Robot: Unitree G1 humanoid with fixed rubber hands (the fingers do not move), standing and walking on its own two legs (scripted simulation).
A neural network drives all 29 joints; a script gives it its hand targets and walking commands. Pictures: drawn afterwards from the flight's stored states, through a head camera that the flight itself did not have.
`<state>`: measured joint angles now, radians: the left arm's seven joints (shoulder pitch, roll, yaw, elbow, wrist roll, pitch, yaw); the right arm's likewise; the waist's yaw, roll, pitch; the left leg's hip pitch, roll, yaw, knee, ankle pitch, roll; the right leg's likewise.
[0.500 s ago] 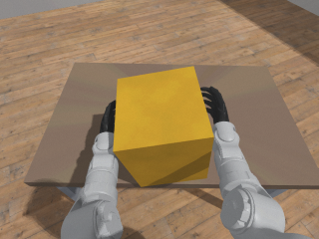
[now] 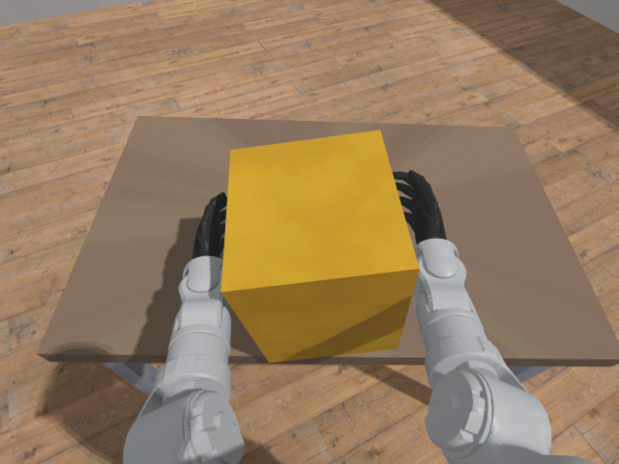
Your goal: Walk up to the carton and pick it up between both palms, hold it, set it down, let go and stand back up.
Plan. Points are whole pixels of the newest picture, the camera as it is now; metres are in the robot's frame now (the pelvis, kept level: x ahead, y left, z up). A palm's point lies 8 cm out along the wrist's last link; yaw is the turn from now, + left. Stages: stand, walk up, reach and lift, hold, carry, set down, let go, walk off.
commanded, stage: set down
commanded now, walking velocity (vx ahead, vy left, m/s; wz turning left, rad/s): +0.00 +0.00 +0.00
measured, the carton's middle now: (320, 256) +0.39 +0.02 +0.01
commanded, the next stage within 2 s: none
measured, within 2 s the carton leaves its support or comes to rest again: rests again in 0.52 s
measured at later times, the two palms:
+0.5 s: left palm (214, 249) +0.38 +0.16 +0.03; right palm (429, 235) +0.40 -0.13 +0.06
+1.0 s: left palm (176, 263) +0.37 +0.22 +0.01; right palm (444, 242) +0.41 -0.16 +0.03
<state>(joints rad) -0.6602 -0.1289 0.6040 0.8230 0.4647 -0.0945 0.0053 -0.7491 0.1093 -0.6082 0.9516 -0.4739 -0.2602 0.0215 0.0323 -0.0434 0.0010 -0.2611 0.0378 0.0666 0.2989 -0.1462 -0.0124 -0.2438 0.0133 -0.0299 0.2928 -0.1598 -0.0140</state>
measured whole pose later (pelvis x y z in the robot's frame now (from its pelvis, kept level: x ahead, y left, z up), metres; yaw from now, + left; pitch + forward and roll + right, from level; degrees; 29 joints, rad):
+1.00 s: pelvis -0.02 +0.00 -0.02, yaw +1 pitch +17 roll -2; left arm -0.84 0.19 0.10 1.44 -0.12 -0.39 0.07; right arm -0.93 -0.21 0.07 1.50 0.29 -0.38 -0.07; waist 0.05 0.00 -0.20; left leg -0.66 0.06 0.02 0.59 -0.23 -0.02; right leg -0.60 0.03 -0.07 0.53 -0.23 -0.02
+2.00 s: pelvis -0.02 -0.01 -0.01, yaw +2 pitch -1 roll +0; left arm -0.05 0.17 0.03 0.62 -0.13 -0.28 0.04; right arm -0.12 -0.14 0.08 0.76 0.25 -0.35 -0.04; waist 0.02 -0.02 -0.02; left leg -0.20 0.04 0.03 0.40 -0.18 -0.03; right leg -0.18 0.02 -0.07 0.41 -0.21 -0.04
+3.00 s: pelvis +0.01 +0.01 +0.00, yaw -1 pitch -5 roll +0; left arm 0.38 0.15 -0.02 0.21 -0.04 -0.06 0.09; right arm 0.35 -0.20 0.01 0.35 0.17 -0.21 0.05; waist 0.06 -0.03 0.07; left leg -0.02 0.04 0.09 0.30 -0.20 -0.01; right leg -0.02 0.01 0.00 0.29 -0.20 -0.02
